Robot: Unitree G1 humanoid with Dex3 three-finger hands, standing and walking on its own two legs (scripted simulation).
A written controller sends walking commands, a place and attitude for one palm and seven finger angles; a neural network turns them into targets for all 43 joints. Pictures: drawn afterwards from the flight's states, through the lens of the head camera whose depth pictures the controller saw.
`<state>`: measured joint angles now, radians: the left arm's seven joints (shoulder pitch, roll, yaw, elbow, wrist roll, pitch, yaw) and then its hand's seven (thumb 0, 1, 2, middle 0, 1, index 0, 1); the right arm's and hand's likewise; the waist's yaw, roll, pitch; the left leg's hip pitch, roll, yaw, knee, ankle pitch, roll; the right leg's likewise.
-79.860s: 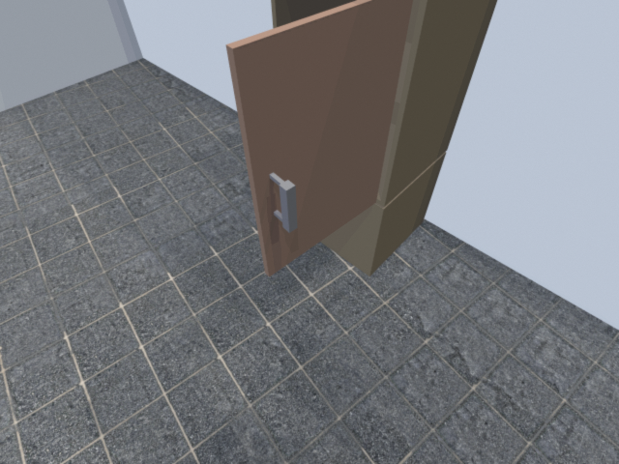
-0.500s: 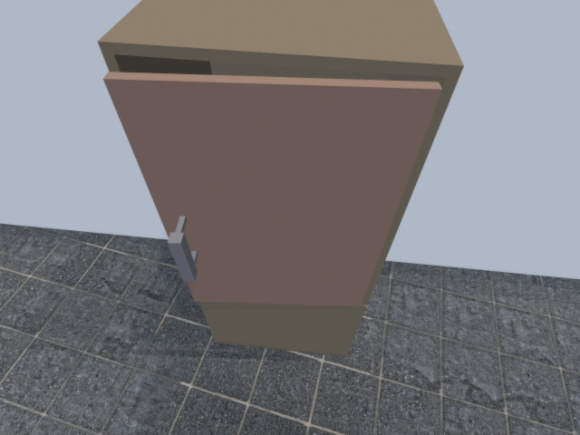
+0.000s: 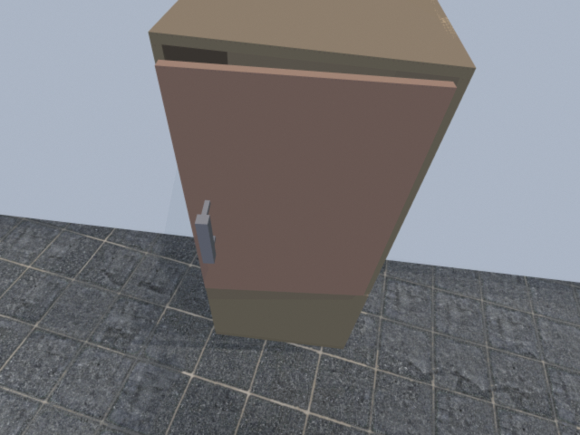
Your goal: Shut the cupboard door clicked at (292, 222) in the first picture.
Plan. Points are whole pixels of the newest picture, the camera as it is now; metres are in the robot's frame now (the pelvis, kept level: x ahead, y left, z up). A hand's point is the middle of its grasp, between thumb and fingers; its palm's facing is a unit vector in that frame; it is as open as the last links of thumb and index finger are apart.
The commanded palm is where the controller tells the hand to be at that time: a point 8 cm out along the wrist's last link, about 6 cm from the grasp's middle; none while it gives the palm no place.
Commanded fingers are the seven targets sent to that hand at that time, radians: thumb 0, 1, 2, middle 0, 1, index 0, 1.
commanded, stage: come to a stop and stand still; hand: left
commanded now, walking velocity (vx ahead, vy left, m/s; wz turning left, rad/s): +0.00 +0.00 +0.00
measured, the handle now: (208, 232) +0.49 +0.18 -0.08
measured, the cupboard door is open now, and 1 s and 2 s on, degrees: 5 5 5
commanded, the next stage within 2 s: look again from close up in 0.42 s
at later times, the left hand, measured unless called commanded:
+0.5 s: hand out of the picture -0.05 +0.11 -0.18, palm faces +0.05 -0.99 -0.11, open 7.4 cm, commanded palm none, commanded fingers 0.00 0.90 0.90 -0.20 -0.30 -0.20 -0.30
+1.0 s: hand out of the picture -0.02 +0.16 -0.18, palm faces +0.03 -0.98 -0.18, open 7.4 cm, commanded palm none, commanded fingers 0.00 0.90 0.90 -0.20 -0.30 -0.20 -0.30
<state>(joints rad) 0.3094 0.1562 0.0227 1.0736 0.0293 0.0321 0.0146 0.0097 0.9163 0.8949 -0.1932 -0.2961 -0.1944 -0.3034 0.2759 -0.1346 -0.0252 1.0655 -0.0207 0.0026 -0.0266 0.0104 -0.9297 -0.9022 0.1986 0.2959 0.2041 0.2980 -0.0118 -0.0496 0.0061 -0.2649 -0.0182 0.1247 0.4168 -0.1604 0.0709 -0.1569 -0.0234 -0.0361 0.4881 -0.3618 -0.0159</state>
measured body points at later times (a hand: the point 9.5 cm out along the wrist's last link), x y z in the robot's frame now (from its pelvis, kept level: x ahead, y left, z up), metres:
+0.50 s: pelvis +0.00 -0.03 +0.00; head +0.00 -0.01 +0.45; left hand -0.05 +0.16 -0.17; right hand -0.03 -0.22 -0.16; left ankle +0.04 +0.08 -0.74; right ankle -0.04 -0.12 -0.74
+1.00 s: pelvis -0.02 -0.01 -0.01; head -0.03 +0.01 +0.44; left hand -0.02 +0.22 -0.17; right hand +0.00 -0.24 -0.15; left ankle +0.04 +0.08 -0.74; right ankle -0.04 -0.12 -0.74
